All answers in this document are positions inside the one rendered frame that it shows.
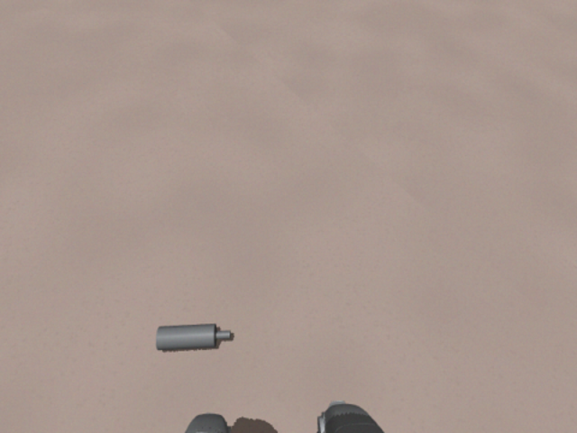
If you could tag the bottle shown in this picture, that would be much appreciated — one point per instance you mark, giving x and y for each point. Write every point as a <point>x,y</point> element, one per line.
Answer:
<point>189,336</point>

